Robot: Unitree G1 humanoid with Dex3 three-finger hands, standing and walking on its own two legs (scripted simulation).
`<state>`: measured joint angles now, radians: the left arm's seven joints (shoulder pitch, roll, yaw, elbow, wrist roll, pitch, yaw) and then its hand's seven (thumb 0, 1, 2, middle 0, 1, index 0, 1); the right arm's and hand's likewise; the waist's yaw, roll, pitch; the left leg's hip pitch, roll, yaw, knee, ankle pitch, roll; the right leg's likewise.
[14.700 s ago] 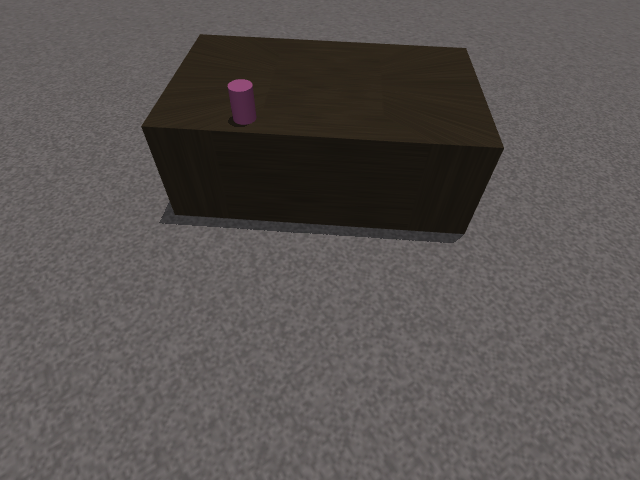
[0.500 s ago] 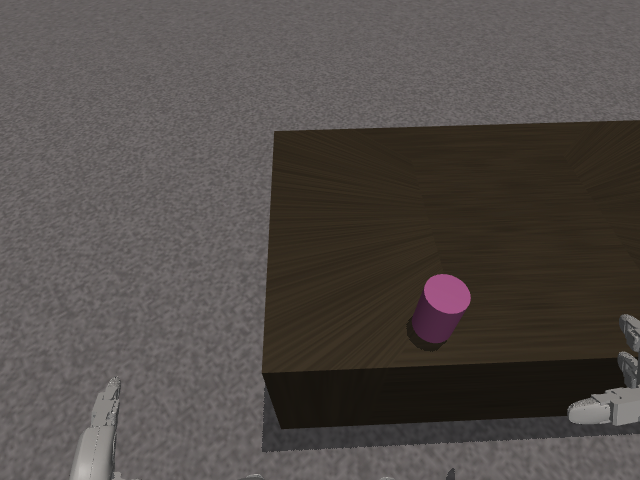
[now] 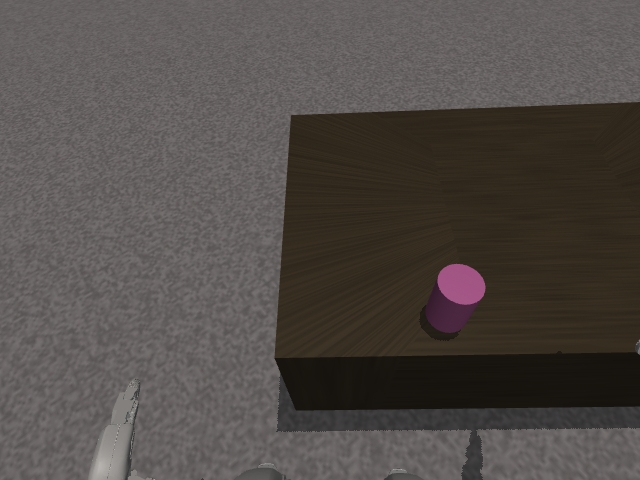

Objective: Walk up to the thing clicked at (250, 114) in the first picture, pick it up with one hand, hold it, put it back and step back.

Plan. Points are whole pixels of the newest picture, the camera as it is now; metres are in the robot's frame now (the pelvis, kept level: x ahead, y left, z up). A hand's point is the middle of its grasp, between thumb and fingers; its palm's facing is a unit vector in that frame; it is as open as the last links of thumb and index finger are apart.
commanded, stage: go down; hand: right
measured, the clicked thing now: (453, 299) +0.45 -0.22 -0.22
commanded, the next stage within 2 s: approach in 0.72 s
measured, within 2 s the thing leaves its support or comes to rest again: neither
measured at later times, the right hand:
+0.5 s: hand out of the picture +0.35 -0.40 +0.06, palm faces +0.26 +0.96 -0.09, open 17.5 cm
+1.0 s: hand out of the picture +0.37 -0.41 +0.07, palm faces +0.26 +0.97 -0.05, open 17.7 cm
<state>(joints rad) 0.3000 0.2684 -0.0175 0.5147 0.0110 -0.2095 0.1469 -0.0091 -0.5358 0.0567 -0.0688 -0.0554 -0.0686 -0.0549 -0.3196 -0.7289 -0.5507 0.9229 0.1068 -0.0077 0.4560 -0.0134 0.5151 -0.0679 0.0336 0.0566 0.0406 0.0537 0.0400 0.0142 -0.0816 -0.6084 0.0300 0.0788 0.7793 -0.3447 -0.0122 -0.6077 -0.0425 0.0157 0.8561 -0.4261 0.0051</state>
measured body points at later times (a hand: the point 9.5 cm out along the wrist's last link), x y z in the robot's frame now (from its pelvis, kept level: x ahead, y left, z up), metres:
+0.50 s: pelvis +0.00 +0.00 +0.00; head +0.07 -0.04 +0.44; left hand +0.15 +0.26 -0.06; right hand +0.33 -0.45 +0.07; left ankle +0.02 +0.13 -0.70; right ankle +0.00 -0.12 -0.70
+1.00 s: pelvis +0.00 -0.01 -0.01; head +0.09 -0.05 +0.43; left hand +0.15 +0.26 -0.06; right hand +0.35 -0.46 +0.07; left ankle +0.02 +0.13 -0.70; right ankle +0.00 -0.12 -0.70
